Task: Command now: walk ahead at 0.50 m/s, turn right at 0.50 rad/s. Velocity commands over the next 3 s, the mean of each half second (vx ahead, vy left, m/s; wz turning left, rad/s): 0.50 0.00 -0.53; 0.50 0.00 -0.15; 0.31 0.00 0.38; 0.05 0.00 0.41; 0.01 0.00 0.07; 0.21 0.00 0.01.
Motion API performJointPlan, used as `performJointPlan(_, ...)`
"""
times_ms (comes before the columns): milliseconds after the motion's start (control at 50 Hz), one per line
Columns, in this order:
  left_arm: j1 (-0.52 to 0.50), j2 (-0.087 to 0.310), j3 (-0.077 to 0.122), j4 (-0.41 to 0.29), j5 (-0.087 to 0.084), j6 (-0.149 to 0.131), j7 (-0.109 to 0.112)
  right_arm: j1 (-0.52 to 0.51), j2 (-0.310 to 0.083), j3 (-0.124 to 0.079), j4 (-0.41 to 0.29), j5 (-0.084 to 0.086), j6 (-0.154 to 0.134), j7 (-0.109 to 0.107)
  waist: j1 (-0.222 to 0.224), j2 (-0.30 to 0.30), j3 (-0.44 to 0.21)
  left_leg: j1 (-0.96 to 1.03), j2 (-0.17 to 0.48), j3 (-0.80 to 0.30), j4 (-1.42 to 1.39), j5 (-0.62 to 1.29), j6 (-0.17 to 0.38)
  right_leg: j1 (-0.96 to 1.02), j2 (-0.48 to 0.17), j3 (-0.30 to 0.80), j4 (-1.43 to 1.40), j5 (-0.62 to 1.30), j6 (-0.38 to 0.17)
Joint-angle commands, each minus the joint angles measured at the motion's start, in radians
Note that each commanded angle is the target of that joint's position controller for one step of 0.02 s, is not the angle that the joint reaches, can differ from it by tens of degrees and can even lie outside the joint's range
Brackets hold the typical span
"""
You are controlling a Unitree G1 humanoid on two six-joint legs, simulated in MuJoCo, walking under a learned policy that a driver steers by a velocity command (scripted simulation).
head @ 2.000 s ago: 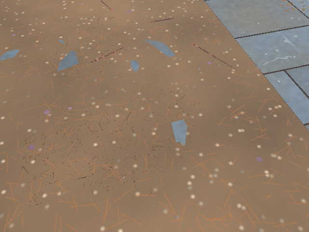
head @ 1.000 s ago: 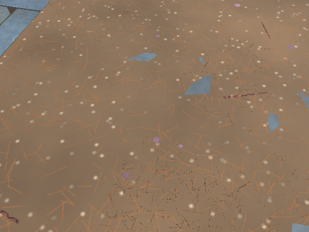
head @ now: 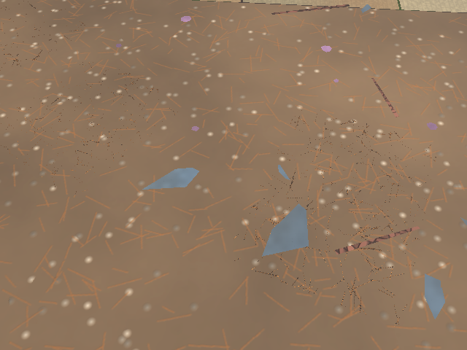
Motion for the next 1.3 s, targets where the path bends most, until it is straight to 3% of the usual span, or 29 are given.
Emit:
performJointPlan(20, 0.163, 0.135, 0.040, -0.033, -0.002, -0.005, 0.015, -0.086, -0.133, -0.022, -0.137, 0.006, -0.068, 0.004, 0.070, 0.009, -0.160, -0.532, 0.058, -0.102, 0.150, 0.099, 0.025, 0.549, -0.295, 0.501, -0.317, 0.087, -0.207)
performJointPlan(80, 0.091, 0.105, 0.031, -0.069, 0.011, -0.006, 0.023, -0.052, -0.121, -0.035, -0.145, -0.026, -0.030, -0.005, -0.006, -0.027, -0.102, -0.381, 0.095, -0.090, 0.009, 0.164, -0.008, 0.307, -0.226, 0.386, -0.383, 0.245, -0.200)
performJointPlan(160, 0.147, 0.150, 0.045, -0.060, 0.002, -0.009, 0.046, -0.154, -0.083, -0.025, -0.191, -0.033, -0.011, -0.012, 0.016, -0.040, -0.062, -0.389, 0.066, -0.059, -0.225, 0.341, -0.055, 0.220, -0.176, 0.291, -0.396, 0.318, -0.177)
performJointPlan(220, 0.197, 0.151, 0.046, -0.049, -0.007, 0.003, 0.058, -0.270, -0.056, -0.013, -0.219, -0.025, -0.019, -0.002, 0.066, -0.070, -0.058, -0.326, 0.014, -0.053, -0.465, 0.517, -0.055, 0.215, -0.134, 0.270, -0.366, 0.223, -0.127)
performJointPlan(280, 0.244, 0.156, 0.047, -0.036, -0.013, 0.013, 0.062, -0.346, -0.075, -0.017, -0.244, -0.008, -0.030, 0.014, 0.096, -0.088, -0.054, -0.288, -0.019, -0.065, -0.575, 0.544, -0.050, 0.263, -0.162, 0.341, -0.327, 0.148, -0.115)
performJointPlan(340, 0.250, 0.153, 0.048, -0.036, -0.011, 0.023, 0.069, -0.342, -0.115, -0.033, -0.253, -0.004, -0.045, 0.027, 0.077, -0.105, -0.057, -0.251, -0.029, -0.093, -0.648, 0.448, -0.019, 0.353, -0.200, 0.442, -0.243, 0.116, -0.097)
performJointPlan(380, 0.217, 0.140, 0.045, -0.049, -0.007, 0.028, 0.069, -0.235, -0.138, -0.049, -0.229, -0.004, -0.055, 0.023, 0.012, -0.127, -0.087, -0.101, -0.034, -0.071, -0.705, 0.410, 0.022, 0.353, -0.177, 0.460, -0.155, 0.171, -0.067)
performJointPlan(400, 0.205, 0.099, 0.031, -0.063, -0.001, 0.025, 0.064, -0.124, -0.171, -0.064, -0.213, -0.018, -0.059, 0.016, -0.043, -0.101, -0.177, 0.099, 0.032, -0.114, -0.699, 0.410, 0.068, 0.298, -0.125, 0.416, -0.001, 0.188, -0.035)
performJointPlan(420, 0.223, 0.038, 0.008, -0.082, 0.023, 0.020, 0.063, 0.040, -0.231, -0.077, -0.198, -0.027, -0.056, 0.007, -0.093, 0.037, -0.327, 0.363, 0.212, -0.299, -0.684, 0.379, 0.130, 0.162, -0.046, 0.300, 0.287, -0.027, 0.007)
performJointPlan(440, 0.381, 0.010, -0.003, -0.098, -0.016, 0.009, 0.062, 0.097, -0.285, -0.092, -0.149, -0.032, -0.043, 0.020, -0.010, 0.405, -0.390, 0.600, 0.393, -0.779, -0.787, 0.147, 0.291, -0.193, 0.051, 0.215, 0.567, -0.427, 0.058)
performJointPlan(460, 0.366, 0.113, 0.013, -0.055, -0.027, 0.008, 0.065, 0.067, -0.174, -0.069, -0.169, -0.011, -0.040, 0.024, -0.039, 0.242, -0.293, 0.536, 0.375, -0.790, -0.828, -0.042, 0.266, -0.292, -0.027, 0.253, 0.677, -0.375, 0.070)
performJointPlan(480, 0.251, 0.151, 0.023, -0.067, -0.017, 0.011, 0.062, 0.029, -0.119, -0.054, -0.172, -0.008, -0.034, 0.021, -0.065, 0.132, -0.171, 0.417, 0.325, -0.618, -0.834, -0.003, 0.223, -0.308, -0.054, 0.227, 0.692, -0.276, 0.075)
performJointPlan(500, 0.189, 0.133, 0.021, -0.081, -0.004, 0.013, 0.063, -0.016, -0.111, -0.046, -0.176, -0.017, -0.028, 0.024, -0.047, 0.054, -0.108, 0.298, 0.281, -0.506, -0.851, 0.126, 0.208, -0.276, -0.083, 0.196, 0.667, -0.214, 0.080)
performJointPlan(520, 0.148, 0.118, 0.022, -0.096, 0.007, 0.008, 0.059, -0.041, -0.097, -0.040, -0.167, -0.020, -0.024, 0.025, -0.031, 0.046, -0.057, 0.214, 0.246, -0.432, -0.873, 0.228, 0.211, -0.263, -0.106, 0.190, 0.613, -0.174, 0.081)
performJointPlan(580, 0.164, 0.064, 0.013, -0.097, 0.001, 0.011, 0.046, -0.048, -0.087, -0.034, -0.143, -0.016, -0.030, 0.028, 0.012, 0.106, -0.054, 0.121, 0.192, -0.294, -0.929, 0.381, 0.220, -0.181, -0.142, 0.136, 0.497, -0.141, 0.086)
performJointPlan(680, 0.026, 0.022, -0.012, -0.133, 0.011, 0.000, 0.037, -0.018, -0.155, -0.050, -0.103, -0.001, -0.020, 0.020, -0.018, 0.077, -0.037, 0.106, 0.183, -0.166, -0.978, 0.497, 0.227, -0.166, -0.164, 0.081, 0.202, 0.055, 0.105)
performJointPlan(820, -0.133, 0.051, -0.006, -0.183, -0.005, -0.014, 0.013, 0.070, -0.193, -0.053, -0.041, 0.020, 0.009, 0.019, -0.057, 0.099, -0.002, 0.185, 0.221, -0.131, -0.927, 0.486, 0.184, -0.067, -0.115, 0.041, -0.046, 0.114, 0.072)
performJointPlan(860, -0.073, 0.076, 0.007, -0.172, 0.000, -0.017, 0.012, 0.052, -0.208, -0.056, -0.034, 0.023, 0.020, 0.014, -0.002, 0.102, -0.028, 0.204, 0.222, -0.113, -0.845, 0.618, 0.158, 0.049, -0.087, 0.015, -0.107, 0.084, 0.040)
performJointPlan(880, 0.031, 0.107, 0.026, -0.139, 0.007, -0.016, 0.017, 0.050, -0.198, -0.051, -0.033, 0.023, 0.023, 0.011, 0.050, 0.086, -0.091, 0.185, 0.183, -0.072, -0.721, 0.758, 0.136, 0.208, -0.060, -0.008, -0.136, 0.087, 0.016)
performJointPlan(900, 0.192, 0.161, 0.050, -0.100, 0.013, -0.014, 0.028, 0.046, -0.163, -0.036, -0.041, 0.011, 0.022, 0.008, 0.122, 0.050, -0.199, 0.074, 0.133, -0.022, -0.505, 0.727, 0.098, 0.451, -0.121, 0.056, -0.118, 0.105, -0.025)
performJointPlan(920, 0.324, 0.271, 0.073, -0.088, 0.034, -0.007, 0.039, 0.108, -0.071, -0.003, -0.079, -0.013, 0.007, 0.010, 0.130, -0.171, -0.350, -0.283, 0.009, 0.041, -0.110, 0.343, 0.027, 0.821, -0.386, 0.445, -0.130, 0.074, -0.154)
performJointPlan(940, 0.357, 0.242, 0.064, -0.072, 0.016, -0.003, 0.033, 0.127, -0.074, 0.001, -0.074, -0.002, -0.012, 0.013, 0.129, -0.277, -0.427, -0.476, -0.054, -0.072, 0.086, -0.112, 0.017, 0.884, -0.470, 0.765, -0.282, -0.089, -0.240)
performJointPlan(960, 0.298, 0.179, 0.043, -0.076, 0.011, -0.005, 0.030, 0.064, -0.160, -0.023, -0.081, 0.026, -0.020, 0.019, 0.127, -0.174, -0.279, -0.571, 0.009, -0.112, 0.165, -0.067, 0.029, 0.769, -0.446, 0.656, -0.305, -0.169, -0.195)
performJointPlan(980, 0.235, 0.139, 0.029, -0.083, 0.011, -0.007, 0.030, 0.000, -0.162, -0.023, -0.093, 0.033, -0.019, 0.020, 0.106, -0.123, -0.182, -0.566, 0.051, -0.094, 0.140, 0.024, 0.039, 0.635, -0.404, 0.511, -0.322, -0.147, -0.156)
performJointPlan(1000, 0.171, 0.106, 0.018, -0.084, 0.016, -0.011, 0.025, -0.027, -0.149, -0.024, -0.093, 0.021, -0.011, 0.018, 0.073, -0.075, -0.111, -0.529, 0.084, -0.082, 0.085, 0.099, 0.034, 0.506, -0.358, 0.411, -0.361, -0.083, -0.133)
performJointPlan(1020, 0.129, 0.080, 0.011, -0.083, 0.022, -0.019, 0.021, -0.019, -0.141, -0.030, -0.087, 0.011, 0.003, 0.015, 0.040, -0.090, -0.076, -0.474, 0.109, -0.093, 0.037, 0.154, 0.029, 0.417, -0.325, 0.335, -0.396, -0.018, -0.114)
performJointPlan(1140, 0.128, 0.098, 0.026, -0.018, 0.040, -0.053, 0.035, -0.046, -0.084, -0.031, -0.092, 0.010, 0.043, 0.007, 0.006, -0.052, -0.016, -0.473, 0.083, -0.149, -0.110, 0.383, -0.008, 0.339, -0.298, 0.079, -0.469, 0.334, -0.099)
performJointPlan(1200, 0.098, 0.115, 0.026, -0.010, 0.036, -0.042, 0.054, -0.115, -0.056, -0.021, -0.118, -0.005, 0.034, 0.023, 0.016, -0.056, -0.008, -0.375, 0.054, -0.065, -0.338, 0.547, -0.007, 0.310, -0.247, -0.072, -0.439, 0.532, -0.053)
performJointPlan(1300, 0.156, 0.161, 0.039, 0.027, 0.013, 0.000, 0.082, -0.228, -0.052, -0.019, -0.201, -0.007, 0.039, 0.064, 0.062, -0.059, -0.022, -0.367, 0.029, 0.004, -0.501, 0.519, 0.021, 0.461, -0.305, -0.102, -0.333, 0.620, -0.039)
